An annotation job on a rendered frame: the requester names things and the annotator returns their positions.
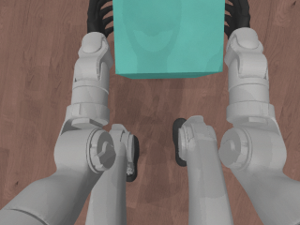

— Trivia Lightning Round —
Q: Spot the robot right thigh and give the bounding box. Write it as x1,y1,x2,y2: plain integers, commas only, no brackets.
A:
178,122,234,225

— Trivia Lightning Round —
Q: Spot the robot right forearm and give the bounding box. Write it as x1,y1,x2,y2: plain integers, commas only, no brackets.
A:
224,27,287,156

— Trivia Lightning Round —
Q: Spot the robot left forearm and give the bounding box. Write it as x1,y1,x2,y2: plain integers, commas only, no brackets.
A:
53,32,113,157

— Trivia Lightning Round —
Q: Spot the robot left foot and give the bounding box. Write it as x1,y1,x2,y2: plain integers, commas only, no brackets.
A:
126,135,140,183

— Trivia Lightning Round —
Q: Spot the left robot upper arm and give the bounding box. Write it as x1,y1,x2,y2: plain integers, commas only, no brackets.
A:
0,127,116,225

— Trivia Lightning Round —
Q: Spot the carton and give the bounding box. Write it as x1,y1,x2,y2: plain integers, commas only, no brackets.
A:
112,0,225,80

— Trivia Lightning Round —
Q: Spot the right robot upper arm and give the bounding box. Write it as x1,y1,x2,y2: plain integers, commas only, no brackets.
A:
218,126,300,225

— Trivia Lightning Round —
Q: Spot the robot left hand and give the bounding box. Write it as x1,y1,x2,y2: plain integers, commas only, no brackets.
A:
86,0,114,38

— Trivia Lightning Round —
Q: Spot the robot right hand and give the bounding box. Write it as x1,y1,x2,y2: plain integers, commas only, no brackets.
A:
224,0,251,40

